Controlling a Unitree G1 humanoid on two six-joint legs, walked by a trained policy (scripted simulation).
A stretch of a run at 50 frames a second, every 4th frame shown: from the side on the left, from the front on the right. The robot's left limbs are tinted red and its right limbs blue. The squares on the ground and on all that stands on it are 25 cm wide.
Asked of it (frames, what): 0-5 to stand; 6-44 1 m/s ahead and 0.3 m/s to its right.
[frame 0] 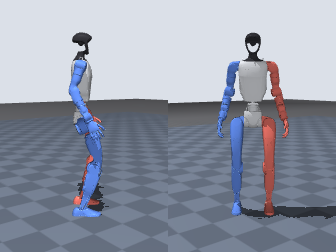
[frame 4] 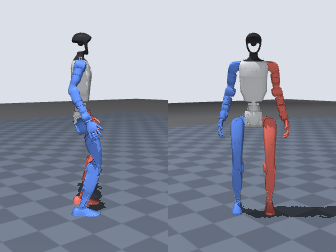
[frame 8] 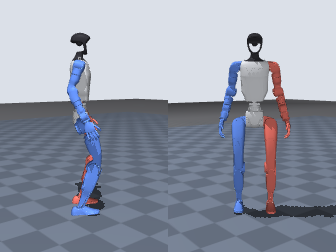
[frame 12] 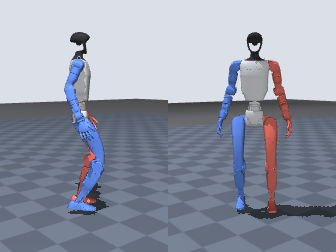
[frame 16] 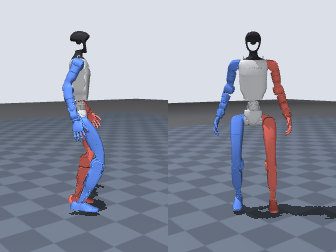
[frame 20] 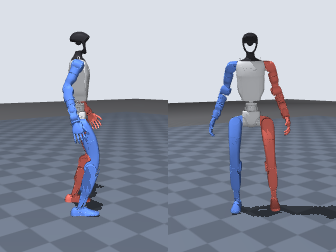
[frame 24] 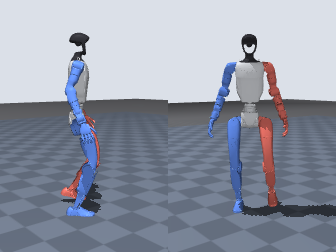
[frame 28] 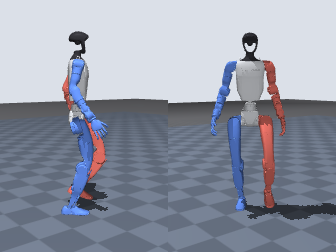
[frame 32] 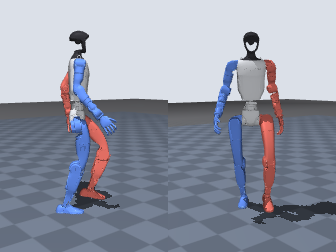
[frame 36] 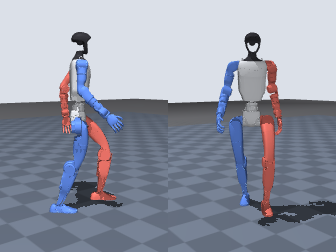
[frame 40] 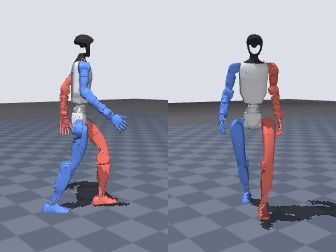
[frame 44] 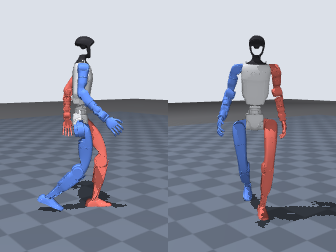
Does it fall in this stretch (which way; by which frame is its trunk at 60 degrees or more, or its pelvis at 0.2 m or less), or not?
no
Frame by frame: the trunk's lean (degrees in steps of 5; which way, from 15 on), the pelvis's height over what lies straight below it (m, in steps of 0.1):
0: 0, 0.8
4: 0, 0.8
8: 0, 0.8
12: 0, 0.8
16: 0, 0.8
20: 0, 0.8
24: 0, 0.8
28: 0, 0.8
32: 0, 0.8
36: 0, 0.8
40: 5, 0.8
44: 5, 0.7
